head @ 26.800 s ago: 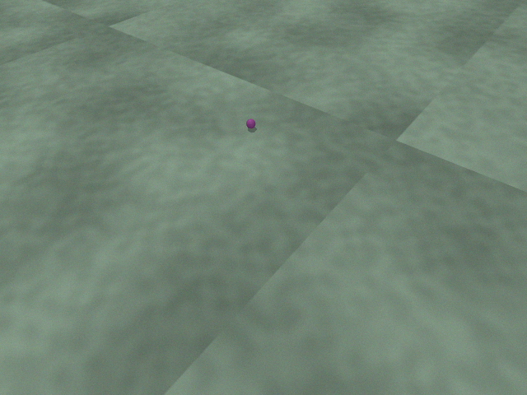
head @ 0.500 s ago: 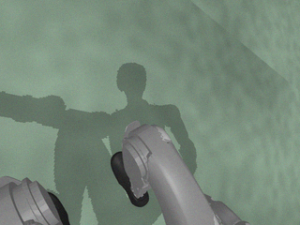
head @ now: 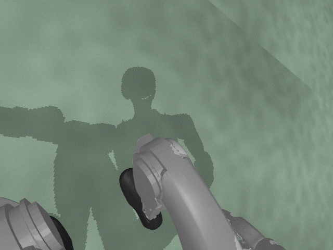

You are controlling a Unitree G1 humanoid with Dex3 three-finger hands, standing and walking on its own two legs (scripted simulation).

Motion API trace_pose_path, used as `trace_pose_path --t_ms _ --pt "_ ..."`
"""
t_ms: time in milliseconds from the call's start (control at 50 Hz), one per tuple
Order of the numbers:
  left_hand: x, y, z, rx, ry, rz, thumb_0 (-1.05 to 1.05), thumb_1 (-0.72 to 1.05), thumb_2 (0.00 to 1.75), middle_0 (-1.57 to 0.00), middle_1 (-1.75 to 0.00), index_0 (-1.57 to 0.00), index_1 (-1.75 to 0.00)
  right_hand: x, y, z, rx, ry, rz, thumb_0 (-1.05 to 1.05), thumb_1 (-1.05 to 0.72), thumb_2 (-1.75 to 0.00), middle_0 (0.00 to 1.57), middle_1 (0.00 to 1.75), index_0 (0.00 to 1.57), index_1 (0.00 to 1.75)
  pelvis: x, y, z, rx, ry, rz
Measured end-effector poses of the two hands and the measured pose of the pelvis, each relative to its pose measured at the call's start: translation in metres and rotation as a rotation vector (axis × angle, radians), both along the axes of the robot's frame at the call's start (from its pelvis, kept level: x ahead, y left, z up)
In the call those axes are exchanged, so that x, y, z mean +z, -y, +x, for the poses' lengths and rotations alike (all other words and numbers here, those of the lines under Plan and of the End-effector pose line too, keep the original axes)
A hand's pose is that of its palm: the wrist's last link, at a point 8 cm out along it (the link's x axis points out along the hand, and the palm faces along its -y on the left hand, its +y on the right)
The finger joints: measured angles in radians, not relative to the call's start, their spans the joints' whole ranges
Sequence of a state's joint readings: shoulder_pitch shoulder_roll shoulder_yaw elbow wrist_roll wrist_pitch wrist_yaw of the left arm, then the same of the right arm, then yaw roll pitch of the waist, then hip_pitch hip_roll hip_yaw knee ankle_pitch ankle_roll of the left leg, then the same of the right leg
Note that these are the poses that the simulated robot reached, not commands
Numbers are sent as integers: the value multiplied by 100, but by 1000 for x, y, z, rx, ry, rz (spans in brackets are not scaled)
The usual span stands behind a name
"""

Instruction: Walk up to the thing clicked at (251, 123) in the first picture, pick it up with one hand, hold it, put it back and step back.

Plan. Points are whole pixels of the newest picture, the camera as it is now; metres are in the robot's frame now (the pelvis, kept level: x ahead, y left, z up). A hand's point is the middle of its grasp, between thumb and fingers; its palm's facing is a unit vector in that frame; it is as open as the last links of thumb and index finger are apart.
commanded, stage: rest palm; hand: left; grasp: from above
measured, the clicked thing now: out of the picture +0.50 +0.38 -0.28
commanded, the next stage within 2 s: none
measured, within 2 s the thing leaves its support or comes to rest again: neither
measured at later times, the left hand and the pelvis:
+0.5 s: hand out of the picture +0.49 +0.37 -0.24, palm faces -0.43 -0.16 -0.89, open 14.2 cm; pelvis +0.00 +0.00 +0.00, yaw +0 degrees
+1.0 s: hand out of the picture +0.49 +0.37 -0.25, palm faces -0.44 -0.16 -0.88, open 13.7 cm; pelvis +0.00 +0.00 +0.00, yaw -1 degrees
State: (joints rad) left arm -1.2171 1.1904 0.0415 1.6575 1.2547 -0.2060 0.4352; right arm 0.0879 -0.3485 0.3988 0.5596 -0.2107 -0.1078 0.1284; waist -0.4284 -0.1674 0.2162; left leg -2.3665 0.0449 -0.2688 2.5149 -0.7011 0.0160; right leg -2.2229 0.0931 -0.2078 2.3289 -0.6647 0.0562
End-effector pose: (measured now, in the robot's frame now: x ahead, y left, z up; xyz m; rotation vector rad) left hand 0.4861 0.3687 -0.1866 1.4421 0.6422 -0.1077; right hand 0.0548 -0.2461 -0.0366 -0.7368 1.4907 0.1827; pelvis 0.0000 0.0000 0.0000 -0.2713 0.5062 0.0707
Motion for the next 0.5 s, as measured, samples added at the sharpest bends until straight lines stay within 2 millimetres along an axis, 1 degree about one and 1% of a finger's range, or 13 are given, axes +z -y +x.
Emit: trace_pose_path --t_ms 240,500 --pt "-5 1 0 8 -4 0 0 -55 99 -8 -101 -8 -102 -1 -2 -4 -1 -16 8 0 -91 -91 20 30 20 30 0 0 1 -3 -1 -2" --pt "-1 1 8 16 7 8 0 -54 98 -9 -101 -9 -102 -1 -1 -8 -14 -30 11 0 -92 -91 20 30 20 30 1 0 2 -5 -6 -1"
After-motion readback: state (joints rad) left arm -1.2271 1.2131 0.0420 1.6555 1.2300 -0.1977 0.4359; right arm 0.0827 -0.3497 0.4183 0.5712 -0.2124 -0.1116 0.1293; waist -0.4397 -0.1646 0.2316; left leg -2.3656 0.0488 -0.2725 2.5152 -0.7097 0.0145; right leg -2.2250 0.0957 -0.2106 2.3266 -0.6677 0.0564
